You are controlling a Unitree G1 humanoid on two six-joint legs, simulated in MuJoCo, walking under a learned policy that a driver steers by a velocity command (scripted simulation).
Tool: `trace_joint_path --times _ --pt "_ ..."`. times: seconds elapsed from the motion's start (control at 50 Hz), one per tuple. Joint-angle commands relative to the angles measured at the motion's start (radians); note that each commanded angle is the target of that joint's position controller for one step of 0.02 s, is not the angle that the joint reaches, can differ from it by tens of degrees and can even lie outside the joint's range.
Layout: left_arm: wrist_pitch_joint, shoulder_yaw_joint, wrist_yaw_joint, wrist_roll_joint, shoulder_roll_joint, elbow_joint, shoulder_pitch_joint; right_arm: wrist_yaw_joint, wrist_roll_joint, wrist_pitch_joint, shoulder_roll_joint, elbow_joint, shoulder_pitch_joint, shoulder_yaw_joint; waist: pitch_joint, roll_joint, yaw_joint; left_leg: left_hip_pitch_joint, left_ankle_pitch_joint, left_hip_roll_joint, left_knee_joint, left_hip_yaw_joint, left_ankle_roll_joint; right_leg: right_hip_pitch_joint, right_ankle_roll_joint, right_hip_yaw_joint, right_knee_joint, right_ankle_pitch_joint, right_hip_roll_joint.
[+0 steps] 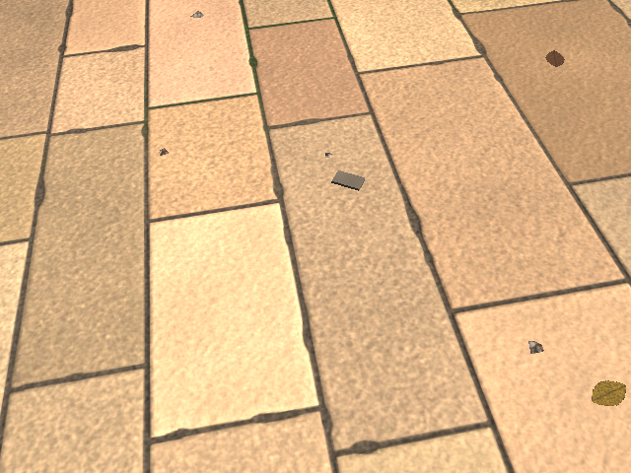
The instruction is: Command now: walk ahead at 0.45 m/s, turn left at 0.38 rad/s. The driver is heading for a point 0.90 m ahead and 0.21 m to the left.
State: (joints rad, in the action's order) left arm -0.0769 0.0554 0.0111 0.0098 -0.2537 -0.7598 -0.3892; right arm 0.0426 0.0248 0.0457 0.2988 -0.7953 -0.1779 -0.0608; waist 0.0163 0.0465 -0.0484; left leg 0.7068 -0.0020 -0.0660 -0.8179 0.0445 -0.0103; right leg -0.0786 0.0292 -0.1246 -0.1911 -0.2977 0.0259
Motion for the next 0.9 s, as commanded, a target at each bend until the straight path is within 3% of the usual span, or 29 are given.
trace_joint_path --times 0.02,0.06,0.12,0.14,0.16,0.18,0.2,0.22,0.24,0.26,0.28,0.3,0.36,0.42,0.48,0.54,0.6,0.62,0.64,0.66,0.68,0.7,0.72,0.74,0.76,0.78,0.82,0.9 --pt "-0.019 0.044 0.009 -0.010 -0.165 0.043 0.020 0.018 -0.004 0.019 0.009 0.131 0.182 0.015 0.120 -0.107 -0.028 -0.010 0.081 0.004 0.137 -0.053 0.017 0.112 0.117 0.019 0.107 0.358 -0.264" --pt "-0.010 0.048 0.010 -0.019 -0.177 0.023 0.001 0.032 0.000 0.022 0.017 0.158 0.213 0.015 0.122 -0.105 -0.026 -0.010 0.040 0.016 0.193 -0.073 0.049 0.036 0.107 -0.006 0.068 0.463 -0.287" --pt "0.014 0.058 0.022 -0.020 -0.218 0.019 0.011 0.041 0.002 0.017 0.066 0.177 0.164 -0.007 0.026 -0.162 0.033 -0.137 -0.100 0.098 0.201 -0.150 0.113 -0.063 0.075 -0.047 -0.130 1.001 -0.298" --pt "0.026 0.060 0.028 -0.018 -0.231 0.021 0.015 0.038 0.005 0.012 0.102 0.162 0.071 -0.026 -0.040 -0.178 0.087 -0.254 -0.145 0.136 0.194 -0.169 0.138 -0.066 0.062 -0.057 -0.272 1.140 -0.292" --pt "0.032 0.059 0.032 -0.021 -0.238 0.026 0.027 0.027 0.007 0.007 0.152 0.131 -0.076 -0.054 -0.123 -0.161 0.170 -0.483 -0.112 0.169 0.240 -0.165 0.176 0.023 0.037 -0.075 -0.476 1.141 -0.267" --pt "0.024 0.050 0.037 -0.012 -0.227 0.041 0.020 0.006 0.007 -0.007 0.213 0.103 -0.228 -0.081 -0.206 -0.085 0.240 -0.797 -0.126 0.089 0.255 -0.001 0.222 0.269 0.000 -0.062 -0.757 0.859 -0.229" --pt "-0.004 -0.004 0.010 0.012 -0.056 0.087 -0.109 -0.003 0.009 -0.003 0.302 0.110 -0.221 -0.092 -0.325 0.201 0.101 -1.146 -0.342 -0.207 0.321 0.592 0.427 0.720 -0.065 0.024 -1.156 -0.225 -0.017" --pt "-0.046 0.004 -0.004 -0.021 -0.135 0.096 0.011 -0.006 0.002 0.006 0.223 0.128 -0.251 -0.070 -0.431 0.086 0.185 -1.161 -0.465 -0.249 0.489 0.812 0.442 0.805 -0.044 0.248 -1.261 -0.279 0.012" --pt "-0.065 0.017 -0.011 -0.059 -0.180 0.137 0.122 -0.008 -0.007 0.015 0.185 0.121 -0.209 -0.059 -0.262 0.045 0.191 -1.044 -0.409 -0.225 0.533 0.665 0.382 0.879 -0.023 0.253 -1.236 -0.187 -0.040" --pt "-0.076 0.011 -0.006 -0.049 -0.171 0.149 0.146 -0.009 -0.003 0.021 0.167 0.130 -0.140 -0.052 -0.156 -0.047 0.137 -0.874 -0.317 -0.184 0.542 0.552 0.349 0.851 -0.011 0.243 -1.140 -0.099 -0.085" --pt "-0.077 0.015 0.001 -0.021 -0.169 0.142 0.152 -0.010 -0.006 0.023 0.139 0.145 -0.071 -0.045 -0.088 -0.075 0.092 -0.728 -0.204 -0.143 0.553 0.463 0.330 0.798 -0.018 0.233 -1.057 -0.063 -0.113" --pt "-0.067 0.022 0.002 -0.010 -0.176 0.138 0.125 -0.015 -0.021 0.025 0.120 0.165 -0.032 -0.037 -0.068 -0.046 0.052 -0.627 -0.124 -0.112 0.576 0.406 0.328 0.728 -0.025 0.240 -1.024 -0.033 -0.133" --pt "-0.031 0.018 0.003 0.008 -0.153 0.134 0.093 -0.026 -0.015 0.029 0.120 0.166 -0.010 -0.037 -0.031 -0.016 0.015 -0.460 0.001 -0.077 0.618 0.310 0.334 0.671 -0.073 0.205 -0.914 0.003 -0.147" --pt "-0.023 0.002 0.006 0.016 -0.115 0.171 0.203 -0.042 -0.011 0.027 0.150 0.149 -0.043 -0.045 0.004 -0.011 0.047 -0.377 0.023 -0.019 0.615 0.227 0.298 0.666 -0.109 0.176 -0.709 0.182 -0.126" --pt "-0.034 -0.010 -0.002 0.005 -0.090 0.195 0.332 -0.051 -0.001 0.014 0.159 0.129 -0.097 -0.048 -0.003 0.010 0.109 -0.368 -0.060 0.020 0.575 0.206 0.246 0.585 -0.116 0.162 -0.465 0.370 -0.067" --pt "-0.045 0.000 -0.016 -0.015 -0.119 0.213 0.396 -0.055 0.007 0.001 0.161 0.109 -0.152 -0.049 -0.016 0.029 0.132 -0.455 -0.116 -0.013 0.511 0.288 0.233 0.560 -0.108 0.189 -0.357 0.371 -0.036" --pt "-0.057 0.021 -0.026 -0.021 -0.158 0.208 0.360 -0.058 0.003 -0.008 0.152 0.108 -0.154 -0.048 -0.032 0.069 0.097 -0.556 -0.110 -0.051 0.409 0.387 0.205 0.511 -0.065 0.212 -0.301 0.246 -0.029" --pt "-0.061 0.030 -0.025 -0.022 -0.168 0.193 0.298 -0.057 0.001 -0.010 0.142 0.113 -0.138 -0.046 -0.047 0.080 0.057 -0.550 -0.083 -0.040 0.360 0.391 0.187 0.426 -0.039 0.196 -0.266 0.234 -0.026" --pt "-0.067 0.046 -0.018 -0.012 -0.198 0.177 0.201 -0.053 -0.005 -0.008 0.105 0.120 -0.137 -0.033 -0.114 0.065 0.006 -0.514 -0.046 0.008 0.232 0.354 0.153 0.255 0.002 0.213 -0.250 0.231 -0.064" --pt "-0.067 0.060 -0.008 0.004 -0.253 0.169 0.051 -0.048 -0.023 -0.003 0.038 0.139 -0.153 -0.009 -0.263 -0.058 -0.049 -0.396 -0.203 0.074 -0.052 0.261 0.113 -0.004 0.070 0.387 -0.266 0.163 -0.245" --pt "-0.052 0.076 -0.016 0.017 -0.316 0.130 -0.016 -0.049 0.011 0.007 0.006 0.172 -0.275 0.004 -0.344 -0.397 0.013 -0.038 -0.605 0.196 -0.355 0.135 0.052 -0.259 0.228 0.875 -0.153 -0.092 -0.447" --pt "-0.047 0.059 -0.020 -0.006 -0.222 0.146 0.008 -0.053 0.022 0.006 0.113 0.144 -0.269 -0.013 -0.275 -0.290 -0.009 0.076 -0.556 0.104 -0.486 0.153 0.034 -0.221 0.215 0.936 -0.117 -0.289 -0.456" --pt "-0.039 0.043 -0.013 -0.009 -0.163 0.153 0.045 -0.052 0.015 0.000 0.160 0.156 -0.162 -0.028 -0.155 -0.188 -0.039 0.102 -0.455 0.071 -0.517 0.131 0.024 -0.117 0.173 0.758 -0.110 -0.248 -0.409" --pt "-0.034 0.035 -0.014 0.001 -0.150 0.149 0.080 -0.054 0.000 -0.003 0.145 0.167 -0.104 -0.026 -0.089 -0.115 -0.030 0.068 -0.385 0.046 -0.496 0.104 0.019 -0.002 0.151 0.629 -0.098 -0.101 -0.356" --pt "-0.031 0.030 -0.015 0.006 -0.136 0.135 0.101 -0.051 -0.010 0.001 0.125 0.181 -0.068 -0.026 -0.037 -0.107 -0.014 0.052 -0.341 0.025 -0.449 0.107 0.017 0.081 0.152 0.546 -0.079 0.016 -0.318" --pt "-0.033 0.022 -0.015 0.010 -0.119 0.127 0.112 -0.045 -0.005 0.000 0.103 0.184 -0.067 -0.025 -0.015 -0.125 0.008 0.010 -0.320 0.006 -0.411 0.102 0.020 0.139 0.144 0.468 -0.053 0.091 -0.281" --pt "-0.041 0.021 -0.020 -0.001 -0.110 0.103 0.112 -0.039 0.001 -0.007 0.061 0.178 -0.084 -0.015 -0.010 -0.156 0.029 -0.029 -0.319 0.000 -0.333 0.077 0.016 0.182 0.161 0.390 -0.014 0.167 -0.260" --pt "-0.040 0.037 -0.022 -0.016 -0.164 0.062 0.107 -0.029 -0.018 -0.002 0.024 0.197 0.004 0.007 0.007 -0.122 0.026 -0.024 -0.202 -0.024 -0.091 0.036 0.002 0.186 0.192 0.287 0.035 0.291 -0.264"
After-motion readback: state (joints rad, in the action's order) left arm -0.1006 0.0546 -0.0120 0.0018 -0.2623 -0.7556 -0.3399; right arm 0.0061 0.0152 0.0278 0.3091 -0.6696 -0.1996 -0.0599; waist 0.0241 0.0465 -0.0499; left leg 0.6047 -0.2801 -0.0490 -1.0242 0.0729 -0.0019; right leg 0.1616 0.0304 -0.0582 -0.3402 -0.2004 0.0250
